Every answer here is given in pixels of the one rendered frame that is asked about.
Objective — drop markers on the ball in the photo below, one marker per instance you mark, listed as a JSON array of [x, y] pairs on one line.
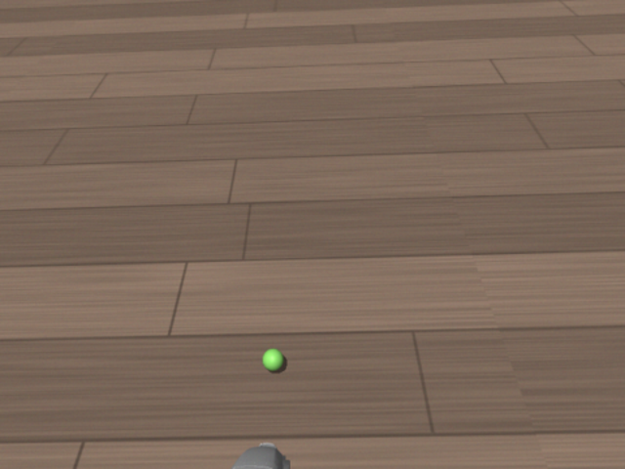
[[272, 359]]

